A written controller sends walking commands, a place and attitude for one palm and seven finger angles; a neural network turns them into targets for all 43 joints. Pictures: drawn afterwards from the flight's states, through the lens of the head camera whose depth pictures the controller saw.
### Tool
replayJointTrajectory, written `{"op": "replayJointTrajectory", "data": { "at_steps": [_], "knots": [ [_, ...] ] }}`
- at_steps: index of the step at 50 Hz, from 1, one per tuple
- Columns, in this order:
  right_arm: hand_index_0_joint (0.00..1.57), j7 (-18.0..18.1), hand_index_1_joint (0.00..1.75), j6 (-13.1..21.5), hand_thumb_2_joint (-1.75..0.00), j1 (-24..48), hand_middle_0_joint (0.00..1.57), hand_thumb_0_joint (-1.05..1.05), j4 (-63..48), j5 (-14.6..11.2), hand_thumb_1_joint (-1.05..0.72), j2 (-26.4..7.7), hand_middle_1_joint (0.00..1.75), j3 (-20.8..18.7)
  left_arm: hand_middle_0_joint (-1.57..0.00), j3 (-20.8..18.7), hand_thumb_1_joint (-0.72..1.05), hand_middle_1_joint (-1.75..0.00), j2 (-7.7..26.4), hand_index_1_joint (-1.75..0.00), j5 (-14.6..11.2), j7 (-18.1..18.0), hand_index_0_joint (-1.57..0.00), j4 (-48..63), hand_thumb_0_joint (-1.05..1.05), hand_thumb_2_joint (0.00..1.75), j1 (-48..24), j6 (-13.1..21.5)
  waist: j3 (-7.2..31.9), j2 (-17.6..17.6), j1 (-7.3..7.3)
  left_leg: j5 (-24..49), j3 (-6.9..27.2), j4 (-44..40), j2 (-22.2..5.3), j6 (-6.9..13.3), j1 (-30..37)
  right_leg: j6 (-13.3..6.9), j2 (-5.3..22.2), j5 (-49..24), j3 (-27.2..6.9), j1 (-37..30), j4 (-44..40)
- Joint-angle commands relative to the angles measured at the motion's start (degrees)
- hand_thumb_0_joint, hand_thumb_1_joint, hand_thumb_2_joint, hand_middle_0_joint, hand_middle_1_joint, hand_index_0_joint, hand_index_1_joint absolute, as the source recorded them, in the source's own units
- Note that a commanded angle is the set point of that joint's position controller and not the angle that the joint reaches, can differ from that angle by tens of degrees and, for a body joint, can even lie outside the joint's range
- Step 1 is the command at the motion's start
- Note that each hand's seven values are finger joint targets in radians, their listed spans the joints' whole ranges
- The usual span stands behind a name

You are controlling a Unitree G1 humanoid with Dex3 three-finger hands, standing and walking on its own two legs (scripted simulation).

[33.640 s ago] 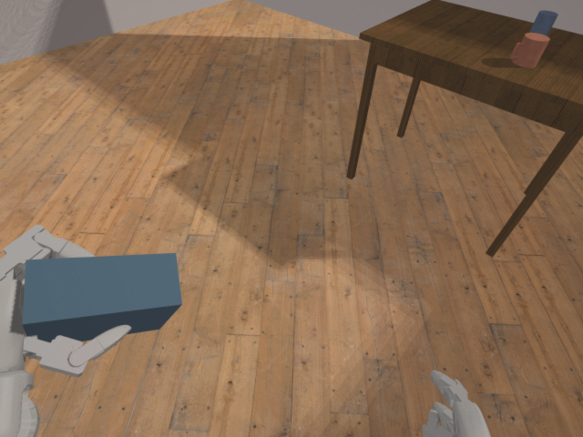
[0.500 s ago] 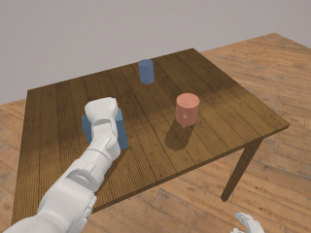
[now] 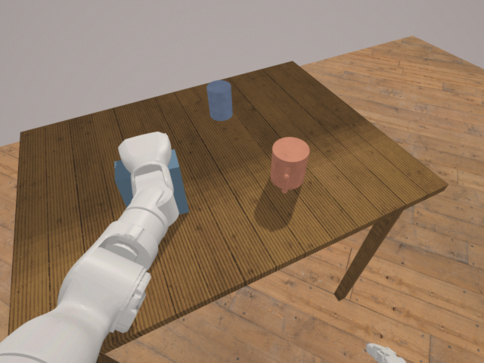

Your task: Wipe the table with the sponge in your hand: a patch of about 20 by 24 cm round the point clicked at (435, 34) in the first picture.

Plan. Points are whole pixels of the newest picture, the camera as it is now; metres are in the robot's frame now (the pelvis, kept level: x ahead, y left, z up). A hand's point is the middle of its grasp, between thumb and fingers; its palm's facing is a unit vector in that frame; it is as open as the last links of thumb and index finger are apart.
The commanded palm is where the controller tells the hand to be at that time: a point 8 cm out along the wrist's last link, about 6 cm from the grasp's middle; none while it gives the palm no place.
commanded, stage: wipe forward along the third lane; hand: left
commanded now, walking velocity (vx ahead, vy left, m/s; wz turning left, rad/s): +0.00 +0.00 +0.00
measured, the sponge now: (156, 195) +0.43 +0.18 +0.02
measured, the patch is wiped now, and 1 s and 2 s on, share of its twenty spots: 0.85 1.00 1.00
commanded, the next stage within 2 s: wipe back along the third lane in 0.26 s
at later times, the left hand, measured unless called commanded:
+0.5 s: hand (145, 160) +0.48 +0.20 +0.07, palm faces -0.06 +0.01 -1.00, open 9.9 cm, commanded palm +0.45 +0.19 +0.11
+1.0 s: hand (149, 179) +0.43 +0.18 +0.07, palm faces +0.01 -0.04 -1.00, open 9.9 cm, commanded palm +0.39 +0.17 +0.11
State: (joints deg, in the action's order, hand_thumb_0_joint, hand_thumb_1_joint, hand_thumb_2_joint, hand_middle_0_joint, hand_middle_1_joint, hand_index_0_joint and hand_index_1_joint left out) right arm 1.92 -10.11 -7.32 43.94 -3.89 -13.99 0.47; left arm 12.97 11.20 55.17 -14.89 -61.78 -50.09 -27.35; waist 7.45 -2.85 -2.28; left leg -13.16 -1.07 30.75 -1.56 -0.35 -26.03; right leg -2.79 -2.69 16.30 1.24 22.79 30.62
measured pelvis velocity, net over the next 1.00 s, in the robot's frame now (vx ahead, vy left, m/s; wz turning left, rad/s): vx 0.01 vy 0.02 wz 0.01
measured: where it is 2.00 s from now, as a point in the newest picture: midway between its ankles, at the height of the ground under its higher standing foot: outside the picture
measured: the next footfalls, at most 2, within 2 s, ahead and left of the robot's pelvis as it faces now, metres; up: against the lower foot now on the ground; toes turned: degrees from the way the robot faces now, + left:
none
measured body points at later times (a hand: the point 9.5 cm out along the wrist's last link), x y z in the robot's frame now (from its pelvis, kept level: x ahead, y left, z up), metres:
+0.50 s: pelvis +0.00 +0.02 +0.00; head +0.05 +0.01 +0.44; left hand +0.48 +0.20 +0.13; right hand +0.05 -0.24 -0.14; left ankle +0.02 +0.13 -0.73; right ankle -0.02 -0.09 -0.73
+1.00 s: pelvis +0.01 +0.02 +0.00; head +0.01 +0.00 +0.45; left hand +0.42 +0.18 +0.13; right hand +0.20 -0.21 -0.11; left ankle +0.02 +0.13 -0.73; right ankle -0.02 -0.09 -0.73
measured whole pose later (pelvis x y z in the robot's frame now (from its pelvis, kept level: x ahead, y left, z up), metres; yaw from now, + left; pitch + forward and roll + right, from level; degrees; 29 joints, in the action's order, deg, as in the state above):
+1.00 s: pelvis +0.01 +0.02 +0.00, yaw +1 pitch +7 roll -1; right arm -0.7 -12.6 -3.3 41.8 -4.0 -12.9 -0.2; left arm 18.7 6.1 53.9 -17.4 -55.5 -44.7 -31.4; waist 9.2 -2.7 1.1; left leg -14.6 -0.9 30.9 -0.3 1.0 -23.8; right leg -1.5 -1.5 16.9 1.4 19.4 29.0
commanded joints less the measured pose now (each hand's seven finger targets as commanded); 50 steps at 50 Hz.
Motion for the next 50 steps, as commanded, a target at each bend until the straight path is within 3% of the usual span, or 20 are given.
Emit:
{"op": "replayJointTrajectory", "data": {
  "at_steps": [1,3,11,13,15,18,20,21,22,23,26,29,32,37,44,46,49,50],
  "knots": [
    [0.2,0.1,0.3,2.4,-0.9,3.2,0.2,0.0,-5.9,0.2,-0.9,-7.1,0.3,-2.2,-1.2,-2.3,0.1,-1.6,12.8,-1.6,2.8,-2.2,-1.2,4.0,0.0,1.3,-23.4,-1.0,16.3,5.9,-0.87,8.8,-0.8,-0.5,1.3,3.3,7.8,1.1,1.9,-20.4,-1.6,-5.3,-4.1],
    [0.2,0.0,0.3,2.5,-0.9,2.5,0.2,0.0,-5.9,0.3,-0.9,-7.1,0.3,-2.4,-1.2,-2.4,0.1,-1.6,12.8,-1.6,2.7,-2.2,-1.2,4.2,0.0,1.3,-25.7,-0.7,17.7,5.5,-1.32,9.6,-0.5,-0.4,1.2,3.3,7.8,1.1,1.7,-21.1,-1.2,-5.7,-3.7],
    [0.2,-0.1,0.3,3.5,-0.9,-1.1,0.2,0.0,-4.5,0.5,-0.9,-7.8,0.3,-2.7,-1.2,-2.4,0.1,-1.6,14.9,-1.6,3.8,-2.0,-1.2,-0.6,0.0,1.3,-30.3,-0.3,17.0,3.9,-3.38,8.2,0.0,0.2,0.7,3.4,7.1,1.1,1.2,-17.3,-0.8,-1.8,-3.6],
    [0.2,-0.2,0.3,3.8,-0.9,-2.0,0.2,0.0,-4.6,0.6,-0.9,-7.7,0.3,-3.0,-1.2,-2.8,0.1,-1.6,14.3,-1.6,3.2,-1.9,-1.2,0.2,0.0,1.3,-31.6,0.6,19.6,4.0,-3.6,9.5,0.4,0.6,0.6,3.4,7.7,1.1,1.0,-18.7,-0.6,-2.5,-3.0],
    [0.2,-0.2,0.3,4.0,-0.9,-3.2,0.2,0.0,-4.1,0.7,-0.9,-8.2,0.3,-2.9,-1.2,-3.8,0.1,-1.6,16.6,-1.6,3.3,-1.9,-1.2,-1.6,0.0,1.3,-32.0,0.8,19.5,4.1,-3.91,9.2,0.3,0.7,0.5,3.4,7.0,1.2,0.9,-18.6,-0.7,-2.2,-3.0],
    [0.2,-0.5,0.3,4.5,-0.9,-4.4,0.2,0.0,-4.0,0.7,-0.9,-8.1,0.3,-3.2,-1.2,-3.3,0.1,-1.6,15.4,-1.6,3.4,-1.9,-1.2,-2.4,0.0,1.3,-32.7,1.2,19.8,3.8,-4.23,9.8,0.7,1.0,0.4,3.3,6.6,1.2,0.7,-18.9,-0.2,-1.6,-2.5],
    [0.2,-1.2,0.3,4.6,-0.9,-4.6,0.2,0.0,-4.2,0.8,-0.9,-7.7,0.3,-3.5,-1.2,-0.9,0.1,-1.6,11.2,-1.6,3.3,-1.8,-1.2,-2.4,0.0,1.3,-30.0,1.6,20.0,1.8,-3.63,10.7,0.5,1.2,0.2,3.2,8.2,0.9,0.3,-18.1,0.1,-0.2,-2.6],
    [0.2,-1.4,0.3,4.6,-0.9,-4.7,0.2,0.0,-4.2,0.9,-0.9,-7.6,0.3,-3.7,-1.2,-1.0,0.1,-1.6,10.8,-1.6,3.1,-1.8,-1.2,-1.9,0.0,1.3,-29.2,1.9,20.5,1.2,-3.49,11.1,0.4,1.5,0.1,3.2,9.0,0.8,0.3,-18.4,0.0,-0.1,-2.8],
    [0.2,-1.6,0.3,4.5,-0.9,-4.8,0.2,0.0,-4.2,0.9,-0.9,-7.7,0.3,-3.7,-1.2,-1.4,0.1,-1.6,10.9,-1.6,3.1,-1.8,-1.2,-2.2,0.0,1.3,-28.2,2.0,20.8,2.4,-3.12,11.3,0.5,1.4,0.0,3.1,8.8,0.8,0.2,-18.5,0.2,-0.6,-2.7],
    [0.2,-1.6,0.3,4.5,-0.9,-4.6,0.2,0.0,-4.4,1.0,-0.9,-7.5,0.3,-4.0,-1.2,-1.0,0.1,-1.6,9.3,-1.6,2.6,-1.8,-1.2,-1.4,0.0,1.3,-27.6,2.5,21.3,1.6,-3.05,12.4,0.8,1.4,-0.1,3.1,9.5,0.7,0.1,-18.9,0.3,-0.8,-2.3],
    [0.2,-2.1,0.3,4.4,-0.9,-3.8,0.2,0.0,-4.7,1.0,-0.9,-7.1,0.3,-4.1,-1.2,0.2,0.1,-1.6,5.5,-1.6,0.7,-2.4,-1.2,0.1,0.0,1.3,-24.4,2.9,21.0,3.6,-2.13,13.1,0.5,1.2,-0.3,3.0,10.1,0.6,-0.1,-19.8,0.7,-1.3,-2.6],
    [0.2,-2.4,0.3,4.0,-0.9,-2.2,0.2,0.0,-5.0,0.7,-0.9,-7.1,0.3,-4.0,-1.2,0.2,0.1,-1.6,4.1,-1.6,-1.2,-3.2,-1.2,0.4,0.0,1.3,-21.1,2.2,18.8,5.6,-1.21,12.6,0.6,0.4,-0.3,3.0,9.5,0.7,0.0,-19.5,1.1,-2.1,-3.1],
    [0.2,-2.7,0.3,3.5,-0.9,-0.5,0.2,0.0,-4.9,0.4,-0.9,-7.1,0.3,-3.7,-1.2,0.4,0.1,-1.6,4.3,-1.6,-0.9,-3.6,-1.2,0.9,0.0,1.3,-19.7,0.5,16.4,6.0,-0.71,11.9,0.1,-0.2,0.0,3.1,9.0,0.6,0.3,-20.1,0.7,-2.9,-3.8],
    [0.2,-3.1,0.3,2.0,-0.9,2.9,0.2,0.0,-6.2,0.2,-0.9,-6.4,0.3,-3.4,-1.2,2.3,0.1,-1.6,1.7,-1.6,-0.4,-3.2,-1.2,4.3,0.0,1.3,-15.6,-1.6,16.0,4.6,0.94,13.2,0.0,-0.7,0.2,2.9,11.0,0.0,0.5,-20.1,1.1,-3.9,-3.9],
    [0.2,-2.7,0.3,0.0,-0.9,7.5,0.2,0.0,-8.4,-0.2,-0.9,-5.8,0.3,-3.0,-1.2,5.3,0.1,-1.6,-2.1,-1.6,-1.0,-2.3,-1.2,10.0,0.0,1.3,-12.7,-3.5,15.3,6.7,1.59,14.2,0.4,-1.3,0.5,2.8,13.3,-0.3,0.6,-20.4,1.4,-5.3,-4.4],
    [0.2,-2.5,0.3,-0.5,-0.9,8.5,0.2,0.0,-8.4,-0.2,-0.9,-5.7,0.3,-2.8,-1.2,6.0,0.1,-1.6,-2.1,-1.6,-0.5,-2.1,-1.2,11.2,0.0,1.3,-14.6,-4.1,14.2,6.5,1.05,13.2,0.4,-1.4,0.5,2.7,13.8,-0.4,0.7,-19.3,1.5,-4.4,-4.7],
    [0.2,-2.4,0.3,-1.2,-0.9,10.2,0.2,0.0,-9.3,-0.2,-0.9,-5.6,0.3,-2.7,-1.2,5.4,0.1,-1.6,-1.3,-1.6,-0.3,-1.9,-1.2,13.5,0.0,1.3,-11.6,-4.8,15.6,6.2,2.17,14.7,0.4,-1.3,0.9,2.6,14.5,-0.7,0.8,-21.1,1.3,-6.5,-4.5],
    [0.2,-2.4,0.3,-1.4,-0.9,10.7,0.2,0.0,-9.6,-0.2,-0.9,-5.4,0.3,-2.6,-1.2,7.2,0.1,-1.6,-3.4,-1.6,-0.5,-1.5,-1.2,14.5,0.0,1.3,-11.1,-5.1,15.3,5.8,2.06,14.8,0.2,-1.3,1.1,2.5,14.8,-0.7,0.9,-21.6,1.4,-6.6,-4.6]
  ]
}}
